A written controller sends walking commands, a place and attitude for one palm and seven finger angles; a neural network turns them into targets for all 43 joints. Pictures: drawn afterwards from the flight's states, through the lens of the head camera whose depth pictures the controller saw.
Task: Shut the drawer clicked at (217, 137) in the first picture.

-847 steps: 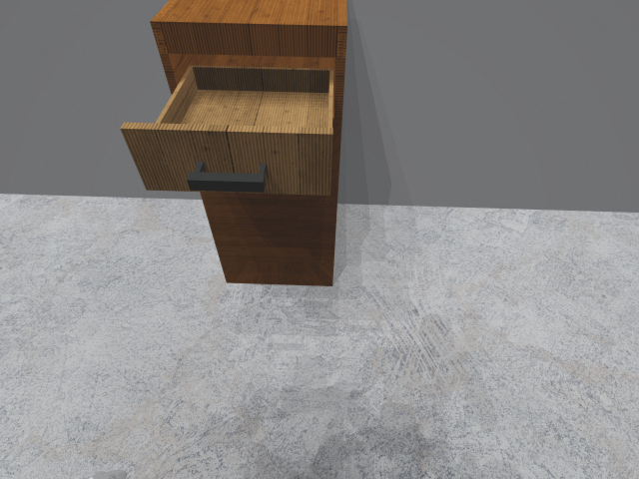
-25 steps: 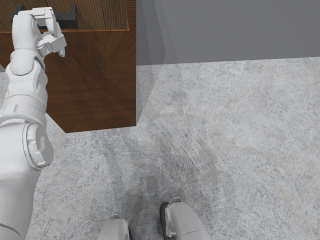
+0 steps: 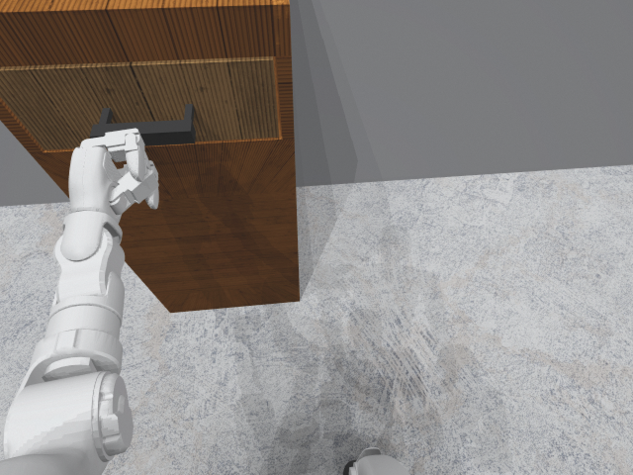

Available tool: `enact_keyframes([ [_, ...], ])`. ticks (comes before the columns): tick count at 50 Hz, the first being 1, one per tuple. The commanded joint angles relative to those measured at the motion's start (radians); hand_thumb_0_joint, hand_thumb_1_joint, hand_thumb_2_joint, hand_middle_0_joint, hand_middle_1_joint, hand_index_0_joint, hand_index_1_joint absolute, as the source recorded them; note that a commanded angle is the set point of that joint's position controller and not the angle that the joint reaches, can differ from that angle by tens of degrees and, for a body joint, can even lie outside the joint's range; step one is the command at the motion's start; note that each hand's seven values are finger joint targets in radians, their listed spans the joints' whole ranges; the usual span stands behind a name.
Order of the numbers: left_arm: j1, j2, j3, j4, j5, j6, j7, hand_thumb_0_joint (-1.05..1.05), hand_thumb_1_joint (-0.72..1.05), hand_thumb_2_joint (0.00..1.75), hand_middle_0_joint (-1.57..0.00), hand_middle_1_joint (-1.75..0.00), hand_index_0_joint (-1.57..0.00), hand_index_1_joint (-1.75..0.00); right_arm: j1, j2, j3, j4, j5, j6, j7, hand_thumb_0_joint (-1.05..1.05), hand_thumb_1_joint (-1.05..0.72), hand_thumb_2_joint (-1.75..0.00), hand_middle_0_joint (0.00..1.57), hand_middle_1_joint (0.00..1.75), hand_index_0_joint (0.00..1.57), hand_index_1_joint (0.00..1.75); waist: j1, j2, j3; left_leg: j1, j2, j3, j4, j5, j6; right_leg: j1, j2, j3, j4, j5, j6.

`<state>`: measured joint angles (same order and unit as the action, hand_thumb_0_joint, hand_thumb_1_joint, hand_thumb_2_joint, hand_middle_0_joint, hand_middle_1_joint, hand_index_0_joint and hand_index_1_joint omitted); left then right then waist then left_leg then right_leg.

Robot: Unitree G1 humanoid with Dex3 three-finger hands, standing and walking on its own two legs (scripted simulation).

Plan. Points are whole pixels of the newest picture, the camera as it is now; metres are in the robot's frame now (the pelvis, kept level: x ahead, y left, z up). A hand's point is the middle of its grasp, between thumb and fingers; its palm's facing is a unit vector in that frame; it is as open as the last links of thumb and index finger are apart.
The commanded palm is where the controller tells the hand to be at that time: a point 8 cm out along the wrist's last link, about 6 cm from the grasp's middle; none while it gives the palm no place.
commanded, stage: draw the hand back to the body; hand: left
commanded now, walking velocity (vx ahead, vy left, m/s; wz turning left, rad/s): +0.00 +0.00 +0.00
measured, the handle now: (146, 123) +0.58 +0.21 +0.07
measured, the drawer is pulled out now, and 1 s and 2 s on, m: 0.00 0.00 0.00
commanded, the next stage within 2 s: step back with the hand held close in 1.18 s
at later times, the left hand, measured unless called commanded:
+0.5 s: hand (57, 289) +0.30 +0.21 +0.14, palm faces +0.22 -0.95 -0.21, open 3.3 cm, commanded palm +0.25 +0.26 +0.16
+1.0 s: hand out of the picture +0.16 +0.25 +0.20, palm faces +0.45 -0.80 -0.39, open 3.3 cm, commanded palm +0.10 +0.29 +0.21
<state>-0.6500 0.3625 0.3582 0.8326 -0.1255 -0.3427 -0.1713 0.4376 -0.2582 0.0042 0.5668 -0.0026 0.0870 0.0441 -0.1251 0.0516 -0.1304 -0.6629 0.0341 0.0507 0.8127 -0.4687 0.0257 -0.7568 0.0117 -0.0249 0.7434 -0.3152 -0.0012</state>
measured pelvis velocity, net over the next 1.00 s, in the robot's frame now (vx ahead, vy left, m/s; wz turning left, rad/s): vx -0.01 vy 0.00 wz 0.06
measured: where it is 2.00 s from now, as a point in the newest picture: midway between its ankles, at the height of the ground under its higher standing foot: outside the picture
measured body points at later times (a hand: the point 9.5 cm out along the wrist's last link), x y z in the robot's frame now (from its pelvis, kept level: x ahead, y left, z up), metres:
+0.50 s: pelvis -0.01 +0.00 +0.03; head +0.00 -0.01 +0.48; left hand +0.28 +0.26 +0.16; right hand +0.19 -0.22 -0.05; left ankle -0.06 +0.10 -0.70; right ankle +0.01 -0.12 -0.70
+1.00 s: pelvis -0.01 +0.00 +0.04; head -0.04 -0.03 +0.49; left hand +0.13 +0.29 +0.22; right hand +0.18 -0.20 -0.05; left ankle -0.06 +0.10 -0.70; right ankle +0.01 -0.12 -0.70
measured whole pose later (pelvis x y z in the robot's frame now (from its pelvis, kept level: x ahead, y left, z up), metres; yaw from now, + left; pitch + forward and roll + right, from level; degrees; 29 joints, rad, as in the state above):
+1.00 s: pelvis -0.01 +0.00 +0.04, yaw +3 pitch -5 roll -1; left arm 0.48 0.32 0.27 -0.42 -0.05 -0.09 0.09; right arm 0.22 -0.23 0.03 0.62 -0.01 -0.10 -0.06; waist 0.07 0.08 0.01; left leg -0.02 0.00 0.01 0.42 -0.31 0.02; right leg -0.11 -0.01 -0.06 0.40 -0.20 0.01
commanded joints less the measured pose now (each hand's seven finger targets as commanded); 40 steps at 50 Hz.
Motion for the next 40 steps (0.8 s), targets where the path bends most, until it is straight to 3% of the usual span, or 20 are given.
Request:
enact_keyframes([
  [1, -0.187, 0.168, -0.013, -0.4, -0.066, 0.001, -0.008, 0.0, 0.9, 0.9, -1.4, -1.6, -1.4, -1.6, 0.057, -0.149, -0.058, -0.097, 0.026, -0.046, -0.015, 0.0, -0.9, -0.9, 0.2, 0.3, 0.2, 0.3, 0.038, -0.008, -0.419, 0.196, -0.009, -0.022, -0.121, 0.647, 0.009, 0.512, 0.011, 0.003, -0.042, 0.588, -0.02],
  [4, -0.123, 0.128, -0.045, -0.45, -0.083, 0.028, -0.01, 0.0, 0.9, 0.9, -1.4, -1.6, -1.4, -1.6, 0.008, -0.145, -0.05, -0.092, 0.035, -0.067, -0.031, 0.0, -0.9, -0.9, 0.2, 0.3, 0.2, 0.3, 0.033, 0.001, -0.318, 0.238, -0.012, -0.02, -0.149, 0.611, 0.004, 0.493, 0.013, -0.009, -0.077, 0.545, -0.016],
  [5, -0.138, 0.15, -0.032, -0.485, -0.087, 0.029, -0.009, 0.0, 0.9, 0.9, -1.4, -1.6, -1.4, -1.6, -0.003, -0.148, -0.049, -0.089, 0.034, -0.074, -0.037, 0.0, -0.9, -0.9, 0.2, 0.3, 0.2, 0.3, 0.033, -0.024, -0.321, 0.241, -0.015, -0.022, -0.157, 0.59, 0.004, 0.513, 0.01, -0.01, -0.083, 0.542, -0.015],
  [7, -0.115, 0.13, -0.055, -0.516, -0.088, 0.04, -0.021, 0.0, 0.9, 0.9, -1.4, -1.6, -1.4, -1.6, -0.043, -0.141, -0.04, -0.092, 0.038, -0.091, -0.047, 0.0, -0.9, -0.9, 0.2, 0.3, 0.2, 0.3, 0.037, 0.01, -0.29, 0.265, -0.021, -0.026, -0.172, 0.554, 0.002, 0.512, 0.007, -0.012, -0.094, 0.509, -0.018],
  [9, -0.095, 0.129, -0.064, -0.578, -0.091, 0.043, -0.037, 0.0, 0.9, 0.9, -1.4, -1.6, -1.4, -1.6, -0.076, -0.132, -0.036, -0.1, 0.04, -0.11, -0.057, 0.0, -0.9, -0.9, 0.2, 0.3, 0.2, 0.3, 0.05, 0.048, -0.308, 0.316, -0.022, -0.032, -0.181, 0.571, -0.001, 0.526, 0.004, -0.012, -0.1, 0.496, -0.021],
  [10, -0.068, 0.111, -0.074, -0.575, -0.102, 0.053, -0.046, 0.0, 0.9, 0.9, -1.4, -1.6, -1.4, -1.6, -0.09, -0.131, -0.032, -0.103, 0.042, -0.119, -0.061, 0.0, -0.9, -0.9, 0.2, 0.3, 0.2, 0.3, 0.052, 0.006, -0.28, 0.319, -0.021, -0.038, -0.19, 0.557, -0.003, 0.525, 0.004, -0.019, -0.109, 0.484, -0.02],
  [12, -0.024, 0.118, -0.064, -0.586, -0.113, 0.073, -0.061, 0.0, 0.9, 0.9, -1.4, -1.6, -1.4, -1.6, -0.127, -0.134, -0.026, -0.11, 0.046, -0.136, -0.07, 0.0, -0.9, -0.9, 0.2, 0.3, 0.2, 0.3, 0.065, -0.005, -0.246, 0.312, -0.026, -0.04, -0.212, 0.495, -0.004, 0.539, 0.0, -0.021, -0.123, 0.449, -0.023],
  [15, 0.033, 0.11, -0.074, -0.635, -0.125, 0.111, -0.081, 0.0, 0.9, 0.9, -1.4, -1.6, -1.4, -1.6, -0.18, -0.131, -0.012, -0.132, 0.054, -0.159, -0.078, 0.0, -0.9, -0.9, 0.2, 0.3, 0.2, 0.3, 0.084, 0.019, -0.198, 0.33, -0.028, -0.053, -0.244, 0.456, -0.009, 0.536, -0.007, -0.029, -0.137, 0.39, -0.029],
  [16, 0.068, 0.16, -0.131, -0.765, -0.017, 0.113, 0.034, 0.0, 0.9, 0.9, -1.4, -1.6, -1.4, -1.6, -0.248, -0.12, -0.024, -0.141, 0.046, -0.155, -0.084, 0.0, -0.9, -0.9, 0.2, 0.3, 0.2, 0.3, 0.133, 0.01, -0.176, 0.368, -0.038, -0.044, -0.288, 0.445, -0.004, 0.566, -0.026, -0.004, -0.189, 0.322, -0.032],
  [17, 0.158, 0.101, -0.137, -0.773, -0.008, 0.133, 0.096, 0.0, 0.9, 0.9, -1.4, -1.6, -1.4, -1.6, -0.256, -0.11, -0.023, -0.145, 0.043, -0.159, -0.089, 0.0, -0.9, -0.9, 0.2, 0.3, 0.2, 0.3, 0.119, -0.024, -0.129, 0.378, -0.03, -0.046, -0.313, 0.422, -0.007, 0.558, -0.023, -0.013, -0.211, 0.299, -0.029],
  [18, 0.211, 0.081, -0.164, -0.802, 0.003, 0.15, 0.131, 0.0, 0.9, 0.9, -1.4, -1.6, -1.4, -1.6, -0.274, -0.115, -0.017, -0.138, 0.043, -0.159, -0.093, 0.0, -0.9, -0.9, 0.2, 0.3, 0.2, 0.3, 0.128, -0.032, -0.111, 0.388, -0.026, -0.052, -0.336, 0.415, -0.007, 0.576, -0.021, -0.013, -0.231, 0.287, -0.031],
  [21, 0.301, 0.092, -0.141, -0.887, 0.03, 0.182, 0.2, 0.0, 0.9, 0.9, -1.4, -1.6, -1.4, -1.6, -0.294, -0.103, -0.008, -0.125, 0.037, -0.154, -0.105, 0.0, -0.9, -0.9, 0.2, 0.3, 0.2, 0.3, 0.134, -0.045, -0.088, 0.429, -0.022, -0.045, -0.383, 0.426, -0.007, 0.646, -0.025, -0.012, -0.268, 0.308, -0.029],
  [23, 0.345, 0.109, -0.126, -0.946, 0.041, 0.192, 0.221, 0.0, 0.9, 0.9, -1.4, -1.6, -1.4, -1.6, -0.311, -0.101, -0.003, -0.12, 0.03, -0.155, -0.111, 0.0, -0.9, -0.9, 0.2, 0.3, 0.2, 0.3, 0.143, -0.048, -0.07, 0.454, -0.024, -0.046, -0.409, 0.436, -0.004, 0.676, -0.022, -0.01, -0.295, 0.311, -0.029],
  [28, 0.414, 0.091, -0.138, -1.095, 0.06, 0.199, 0.25, 0.0, 0.9, 0.9, -1.4, -1.6, -1.4, -1.6, -0.343, -0.086, 0.007, -0.112, 0.018, -0.174, -0.118, 0.0, -0.9, -0.9, 0.2, 0.3, 0.2, 0.3, 0.147, 0.025, -0.021, 0.518, -0.026, -0.05, -0.459, 0.433, -0.01, 0.705, -0.019, -0.012, -0.349, 0.28, -0.031],
  [30, 0.484, 0.087, -0.128, -1.151, 0.064, 0.197, 0.257, 0.0, 0.9, 0.9, -1.4, -1.6, -1.4, -1.6, -0.342, -0.08, 0.008, -0.111, 0.011, -0.186, -0.117, 0.0, -0.9, -0.9, 0.2, 0.3, 0.2, 0.3, 0.154, 0.031, -0.035, 0.548, -0.027, -0.054, -0.467, 0.476, -0.013, 0.732, -0.018, -0.015, -0.351, 0.309, -0.03],
  [33, 0.627, 0.092, -0.105, -1.194, 0.065, 0.201, 0.26, 0.0, 0.9, 0.9, -1.4, -1.6, -1.4, -1.6, -0.344, -0.081, 0.005, -0.108, 0.001, -0.198, -0.111, 0.0, -0.9, -0.9, 0.2, 0.3, 0.2, 0.3, 0.164, -0.02, -0.007, 0.55, -0.025, -0.055, -0.471, 0.512, -0.014, 0.749, -0.013, -0.02, -0.364, 0.335, -0.027],
  [40, 0.835, 0.095, -0.05, -1.343, 0.066, 0.197, 0.265, 0.0, 0.9, 0.9, -1.4, -1.6, -1.4, -1.6, -0.357, -0.073, -0.001, -0.11, -0.005, -0.21, -0.101, 0.0, -0.9, -0.9, 0.2, 0.3, 0.2, 0.3, 0.176, -0.003, 0.052, 0.529, -0.022, -0.059, -0.478, 0.504, -0.02, 0.757, -0.016, -0.02, -0.37, 0.317, -0.024],
])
